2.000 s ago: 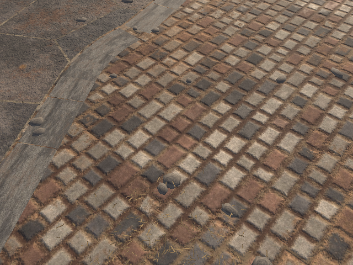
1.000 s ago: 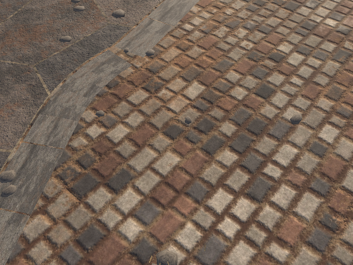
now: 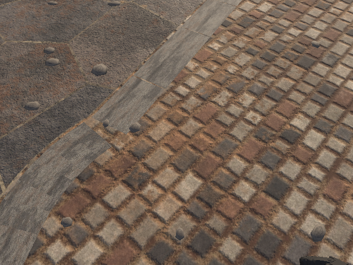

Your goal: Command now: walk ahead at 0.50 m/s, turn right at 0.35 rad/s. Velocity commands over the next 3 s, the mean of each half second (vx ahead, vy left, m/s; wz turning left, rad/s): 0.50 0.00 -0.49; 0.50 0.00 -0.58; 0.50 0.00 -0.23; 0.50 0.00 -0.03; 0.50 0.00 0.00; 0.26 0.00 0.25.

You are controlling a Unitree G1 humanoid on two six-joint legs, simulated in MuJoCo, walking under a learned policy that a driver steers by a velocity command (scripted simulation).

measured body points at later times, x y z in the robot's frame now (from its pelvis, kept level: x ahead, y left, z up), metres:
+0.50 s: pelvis +0.26 -0.04 +0.00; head +0.29 -0.06 +0.45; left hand +0.52 +0.13 -0.09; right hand +0.18 -0.31 -0.14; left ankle +0.12 +0.12 -0.72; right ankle +0.37 -0.17 -0.71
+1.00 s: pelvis +0.53 -0.13 +0.01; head +0.55 -0.16 +0.46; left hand +0.71 +0.10 -0.10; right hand +0.61 -0.46 -0.07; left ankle +0.72 -0.10 -0.72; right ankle +0.37 -0.17 -0.72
